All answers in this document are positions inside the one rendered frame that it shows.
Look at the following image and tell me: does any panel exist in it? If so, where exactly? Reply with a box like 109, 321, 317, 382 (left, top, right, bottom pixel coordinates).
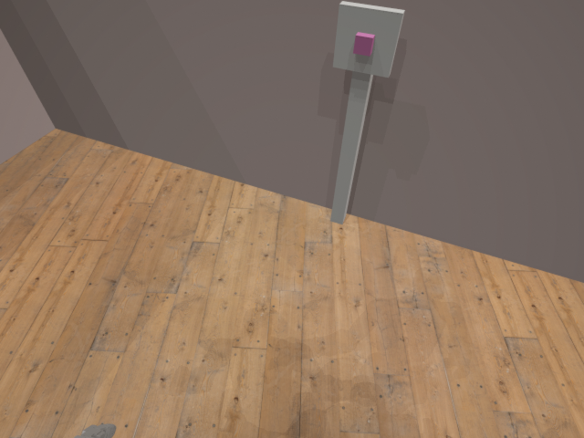
330, 1, 405, 224

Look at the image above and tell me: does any button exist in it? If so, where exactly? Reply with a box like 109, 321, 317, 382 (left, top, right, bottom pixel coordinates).
353, 32, 375, 56

